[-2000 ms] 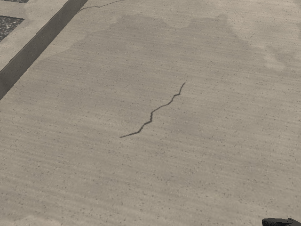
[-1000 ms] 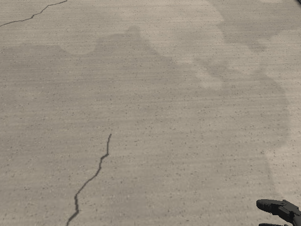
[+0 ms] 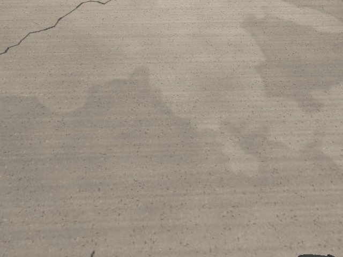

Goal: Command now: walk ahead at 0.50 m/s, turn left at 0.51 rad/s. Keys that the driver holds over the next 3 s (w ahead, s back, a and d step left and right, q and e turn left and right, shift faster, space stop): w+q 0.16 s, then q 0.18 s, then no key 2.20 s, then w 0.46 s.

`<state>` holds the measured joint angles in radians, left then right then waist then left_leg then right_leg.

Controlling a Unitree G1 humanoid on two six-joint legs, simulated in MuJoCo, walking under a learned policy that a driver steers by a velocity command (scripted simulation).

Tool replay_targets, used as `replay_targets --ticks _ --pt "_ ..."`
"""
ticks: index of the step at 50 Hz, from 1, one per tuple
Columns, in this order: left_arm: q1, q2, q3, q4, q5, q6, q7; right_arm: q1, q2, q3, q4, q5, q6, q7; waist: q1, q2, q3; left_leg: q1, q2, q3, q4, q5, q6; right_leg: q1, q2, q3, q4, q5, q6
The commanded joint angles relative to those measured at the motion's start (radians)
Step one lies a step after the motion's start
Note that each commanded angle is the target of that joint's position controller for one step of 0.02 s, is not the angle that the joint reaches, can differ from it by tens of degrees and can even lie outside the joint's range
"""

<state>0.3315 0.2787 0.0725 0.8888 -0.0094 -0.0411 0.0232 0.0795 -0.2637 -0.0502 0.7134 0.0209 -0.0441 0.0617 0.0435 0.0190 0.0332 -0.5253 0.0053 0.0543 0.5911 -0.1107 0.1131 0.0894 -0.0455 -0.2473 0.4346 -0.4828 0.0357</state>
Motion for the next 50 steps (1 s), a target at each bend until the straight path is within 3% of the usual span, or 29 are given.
replay_targets --ticks 1,2,3,4,5,7,10,13,17,20,21,22,23,24,25,26,27,29,30,32,35,37,38,39,40,41,42,45,50 --pt "0.065 0.027 -0.014 -0.133 0.039 -0.030 -0.004 0.339 -0.343 -0.114 0.012 0.012 0.001 -0.031 -0.098 0.254 -0.287 0.872 0.249 -0.608 -0.094 -0.109 0.269 -0.697 0.039 0.083 0.837 0.052 -0.002" --pt "-0.013 0.083 -0.013 -0.144 0.005 -0.075 -0.021 0.368 -0.282 -0.092 -0.018 0.005 -0.009 -0.030 -0.156 0.161 -0.440 0.967 0.336 -0.920 -0.269 -0.245 0.336 -0.834 0.098 0.326 0.981 -0.119 -0.009" --pt "-0.122 0.140 0.003 -0.176 -0.035 -0.099 -0.032 0.336 -0.226 -0.076 -0.013 -0.007 -0.019 -0.031 -0.178 0.102 -0.302 0.888 0.307 -0.775 -0.294 -0.194 0.271 -0.922 0.038 0.356 0.975 -0.031 -0.036" --pt "-0.154 0.130 -0.003 -0.189 -0.031 -0.111 -0.029 0.277 -0.197 -0.069 -0.022 -0.003 -0.025 -0.032 -0.142 0.025 -0.205 0.742 0.264 -0.646 -0.291 -0.115 0.231 -0.905 -0.008 0.347 0.891 0.058 -0.052" --pt "-0.162 0.129 0.001 -0.181 -0.004 -0.111 -0.021 0.205 -0.165 -0.058 -0.036 -0.003 -0.026 -0.034 -0.096 -0.022 -0.133 0.586 0.225 -0.544 -0.299 -0.001 0.204 -0.843 -0.041 0.339 0.798 0.107 -0.047" --pt "-0.131 0.137 0.013 -0.180 0.017 -0.087 -0.019 0.145 -0.136 -0.046 -0.067 -0.020 -0.025 -0.040 -0.038 0.007 -0.098 0.420 0.179 -0.458 -0.342 0.134 0.196 -0.719 -0.067 0.342 0.709 0.154 -0.030" --pt "-0.148 0.100 0.006 -0.197 0.028 -0.059 -0.012 0.150 -0.177 -0.057 -0.069 -0.017 -0.027 -0.057 -0.022 0.006 -0.053 0.292 0.143 -0.346 -0.347 0.408 0.191 -0.682 -0.044 0.300 0.563 0.215 0.021" --pt "-0.237 0.060 -0.010 -0.223 0.033 -0.055 -0.011 0.174 -0.199 -0.066 -0.058 -0.006 -0.004 -0.079 -0.050 0.038 -0.060 0.221 0.053 -0.235 -0.282 0.519 0.115 -0.591 0.025 0.268 0.320 0.417 0.042" --pt "-0.331 0.076 -0.008 -0.255 0.013 -0.050 -0.026 0.230 -0.193 -0.067 -0.041 0.003 0.032 -0.094 -0.092 0.082 -0.098 0.274 0.057 -0.319 -0.210 0.358 0.059 -0.529 0.089 0.293 0.132 0.541 0.037" --pt "-0.288 0.119 0.009 -0.245 0.021 -0.060 -0.036 0.211 -0.163 -0.058 -0.048 -0.007 0.039 -0.105 -0.068 0.102 -0.113 0.378 0.096 -0.405 -0.101 0.315 0.041 -0.511 0.070 0.327 0.059 0.509 -0.002" --pt "-0.246 0.122 0.012 -0.235 0.028 -0.068 -0.037 0.184 -0.150 -0.053 -0.056 -0.008 0.039 -0.106 -0.039 0.102 -0.122 0.386 0.081 -0.406 -0.038 0.316 0.023 -0.456 0.061 0.315 0.003 0.558 -0.026" --pt "-0.204 0.140 0.016 -0.231 0.045 -0.077 -0.033 0.180 -0.121 -0.043 -0.068 -0.013 0.034 -0.104 -0.019 0.073 -0.164 0.367 0.025 -0.380 0.070 0.288 -0.012 -0.334 0.011 0.331 -0.043 0.726 -0.063" --pt "-0.148 0.191 0.020 -0.238 0.067 -0.079 -0.026 0.232 -0.071 -0.025 -0.086 -0.033 0.027 -0.101 -0.029 -0.084 -0.278 0.223 -0.060 -0.311 0.308 -0.063 -0.061 -0.083 -0.180 0.503 0.031 1.141 -0.153" --pt "-0.113 0.186 0.020 -0.219 0.070 -0.061 -0.029 0.407 -0.069 -0.017 -0.064 -0.016 0.025 -0.095 -0.083 -0.313 -0.391 0.029 -0.160 -0.267 0.535 -0.628 -0.118 0.115 -0.385 0.798 0.029 1.242 -0.352" --pt "-0.137 0.133 0.010 -0.229 0.028 -0.047 -0.033 0.435 -0.163 -0.034 -0.030 -0.010 0.035 -0.091 -0.081 -0.212 -0.386 -0.013 -0.086 -0.286 0.633 -0.589 -0.145 0.053 -0.389 0.869 -0.010 0.899 -0.366" --pt "-0.178 0.090 -0.004 -0.245 0.018 -0.035 -0.032 0.314 -0.203 -0.048 -0.036 -0.004 0.056 -0.096 -0.045 -0.130 -0.273 -0.046 -0.060 -0.252 0.678 -0.521 -0.171 -0.040 -0.316 0.761 -0.034 0.704 -0.319" --pt "-0.216 0.070 -0.017 -0.245 0.026 -0.022 -0.033 0.252 -0.194 -0.048 -0.042 -0.007 0.077 -0.103 -0.045 -0.085 -0.211 -0.046 -0.041 -0.226 0.657 -0.475 -0.183 -0.140 -0.264 0.686 -0.066 0.561 -0.281" --pt "-0.284 0.072 -0.024 -0.237 0.034 -0.003 -0.033 0.225 -0.147 -0.039 -0.051 -0.014 0.102 -0.104 -0.079 -0.120 -0.110 0.055 -0.001 -0.185 0.505 -0.410 -0.193 -0.345 -0.177 0.566 -0.136 0.412 -0.237" --pt "-0.295 0.080 -0.021 -0.231 0.038 0.002 -0.033 0.236 -0.113 -0.029 -0.045 -0.016 0.101 -0.103 -0.085 -0.148 -0.097 0.120 -0.002 -0.144 0.406 -0.388 -0.194 -0.397 -0.133 0.502 -0.152 0.413 -0.224" --pt "-0.280 0.088 -0.016 -0.216 0.035 0.007 -0.029 0.232 -0.073 -0.013 -0.034 -0.024 0.088 -0.100 -0.070 -0.174 -0.123 0.203 0.001 -0.106 0.245 -0.372 -0.190 -0.387 -0.115 0.453 -0.142 0.479 -0.234" --pt "-0.252 0.102 -0.013 -0.198 0.019 0.015 -0.025 0.225 -0.086 -0.015 -0.017 -0.023 0.080 -0.094 -0.063 -0.162 -0.162 0.297 0.003 -0.092 0.039 -0.202 -0.165 -0.350 -0.139 0.466 -0.115 0.405 -0.245" --pt "-0.239 0.084 -0.023 -0.186 0.011 0.019 -0.025 0.219 -0.088 -0.016 -0.009 -0.034 0.079 -0.088 -0.077 -0.141 -0.136 0.394 -0.003 -0.083 -0.119 -0.079 -0.127 -0.417 -0.111 0.451 -0.114 0.227 -0.191" --pt "-0.215 0.065 -0.031 -0.174 0.017 0.014 -0.029 0.196 -0.114 -0.017 -0.026 -0.049 0.078 -0.089 -0.068 -0.100 -0.122 0.431 0.055 -0.150 -0.138 -0.034 -0.097 -0.468 -0.088 0.435 -0.100 0.126 -0.134" --pt "-0.185 0.064 -0.031 -0.176 0.029 0.008 -0.036 0.163 -0.177 -0.029 -0.037 -0.049 0.080 -0.093 -0.020 0.010 -0.085 0.375 0.113 -0.215 -0.140 -0.094 -0.053 -0.489 -0.019 0.365 -0.067 0.055 -0.083" --pt "-0.210 0.052 -0.032 -0.175 0.034 0.007 -0.037 0.159 -0.139 -0.024 -0.018 -0.045 0.075 -0.088 -0.024 0.076 -0.065 0.244 0.097 -0.213 -0.173 -0.294 -0.032 -0.399 0.025 0.297 -0.033 0.113 -0.045" --pt "-0.233 0.052 -0.033 -0.173 0.035 0.007 -0.035 0.143 -0.096 -0.011 -0.021 -0.050 0.066 -0.085 -0.031 0.076 -0.038 0.186 0.082 -0.209 -0.204 -0.364 -0.044 -0.349 0.029 0.292 0.000 0.174 -0.034" --pt "-0.227 0.045 -0.033 -0.165 0.031 0.009 -0.032 0.133 -0.084 -0.006 -0.017 -0.054 0.056 -0.083 -0.025 0.082 -0.029 0.163 0.076 -0.204 -0.212 -0.350 -0.062 -0.324 0.026 0.289 0.016 0.215 -0.039" --pt "-0.194 0.054 -0.029 -0.139 0.028 0.013 -0.025 0.149 -0.090 -0.006 -0.010 -0.042 0.030 -0.084 -0.026 0.050 -0.026 0.195 0.062 -0.184 -0.173 -0.199 -0.087 -0.321 0.017 0.301 0.029 0.302 -0.059" --pt "-0.191 0.052 -0.027 -0.105 0.020 0.014 -0.020 0.178 -0.086 -0.003 0.005 -0.035 0.026 -0.088 -0.037 0.006 -0.049 0.239 0.050 -0.170 -0.137 -0.070 -0.083 -0.299 0.013 0.302 0.049 0.412 -0.055"
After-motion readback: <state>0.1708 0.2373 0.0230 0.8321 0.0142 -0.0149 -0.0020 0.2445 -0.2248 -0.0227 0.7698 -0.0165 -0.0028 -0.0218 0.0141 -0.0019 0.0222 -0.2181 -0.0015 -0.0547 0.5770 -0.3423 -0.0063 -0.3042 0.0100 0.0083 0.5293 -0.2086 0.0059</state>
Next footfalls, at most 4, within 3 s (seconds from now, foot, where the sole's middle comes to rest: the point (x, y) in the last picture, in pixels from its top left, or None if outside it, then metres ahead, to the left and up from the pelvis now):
0.44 right None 0.43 -0.06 -0.75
0.76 left None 0.29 0.16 -0.75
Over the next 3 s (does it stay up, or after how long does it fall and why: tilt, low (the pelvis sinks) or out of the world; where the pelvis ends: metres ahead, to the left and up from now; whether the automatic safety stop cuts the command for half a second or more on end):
stays up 0.45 0.04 0.03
